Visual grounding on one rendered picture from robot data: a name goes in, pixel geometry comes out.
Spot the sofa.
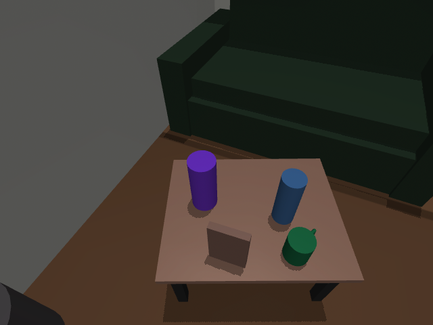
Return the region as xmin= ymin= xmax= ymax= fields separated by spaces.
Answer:
xmin=157 ymin=0 xmax=433 ymax=207

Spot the coffee table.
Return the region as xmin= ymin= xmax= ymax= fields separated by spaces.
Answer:
xmin=155 ymin=158 xmax=364 ymax=302

